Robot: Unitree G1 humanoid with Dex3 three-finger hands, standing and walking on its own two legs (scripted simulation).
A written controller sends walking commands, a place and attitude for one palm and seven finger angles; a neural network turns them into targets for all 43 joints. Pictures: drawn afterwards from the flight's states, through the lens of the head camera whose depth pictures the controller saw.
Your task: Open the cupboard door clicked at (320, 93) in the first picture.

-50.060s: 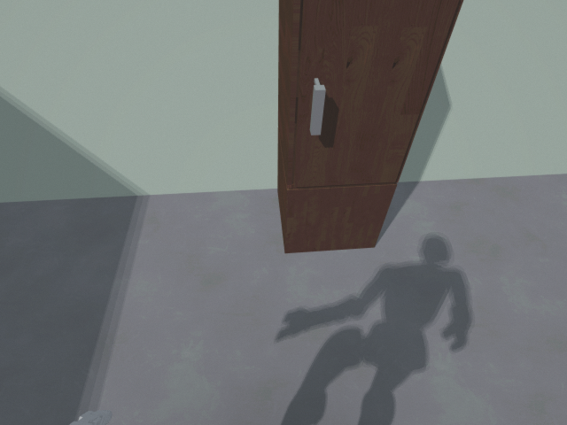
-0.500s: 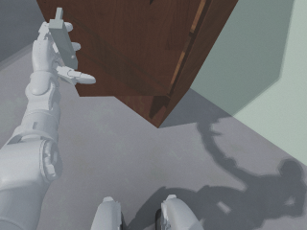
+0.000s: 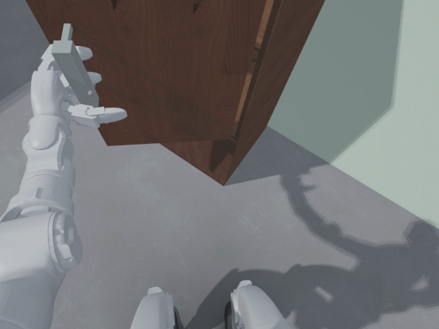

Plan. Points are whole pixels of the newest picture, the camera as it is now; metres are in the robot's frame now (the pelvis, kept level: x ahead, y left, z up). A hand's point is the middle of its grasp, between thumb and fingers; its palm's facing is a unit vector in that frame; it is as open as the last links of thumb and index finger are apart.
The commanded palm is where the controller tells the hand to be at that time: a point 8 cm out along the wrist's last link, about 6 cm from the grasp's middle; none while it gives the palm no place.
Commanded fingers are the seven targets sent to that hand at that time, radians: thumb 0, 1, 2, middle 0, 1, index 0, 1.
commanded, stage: close the thumb around the handle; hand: left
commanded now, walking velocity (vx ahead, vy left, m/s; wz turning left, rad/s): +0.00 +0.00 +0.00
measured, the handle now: (80, 68) +0.57 +0.21 +0.06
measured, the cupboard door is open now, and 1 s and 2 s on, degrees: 41 51 88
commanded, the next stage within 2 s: pull the door open along its arc in 0.48 s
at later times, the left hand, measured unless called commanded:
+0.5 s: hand (90, 92) +0.52 +0.18 +0.06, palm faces +0.08 -1.00 -0.02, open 6.1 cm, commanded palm +0.49 +0.22 +0.07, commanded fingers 0.00 0.90 0.90 -0.40 -1.35 -0.40 -1.35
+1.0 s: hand (96, 121) +0.46 +0.17 +0.06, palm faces +0.05 -1.00 +0.00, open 6.5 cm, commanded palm +0.39 +0.21 +0.07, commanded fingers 0.00 0.90 0.90 -0.40 -1.35 -0.40 -1.35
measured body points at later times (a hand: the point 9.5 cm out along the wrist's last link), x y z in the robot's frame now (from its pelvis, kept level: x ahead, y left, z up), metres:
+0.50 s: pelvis +0.00 +0.00 +0.00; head +0.14 +0.01 +0.42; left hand +0.51 +0.24 +0.07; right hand +0.00 -0.27 -0.11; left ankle +0.01 +0.11 -0.66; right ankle +0.01 -0.13 -0.66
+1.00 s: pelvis +0.02 +0.00 +0.02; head +0.13 +0.01 +0.46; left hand +0.45 +0.22 +0.07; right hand +0.04 -0.26 -0.10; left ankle +0.01 +0.11 -0.66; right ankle +0.01 -0.13 -0.66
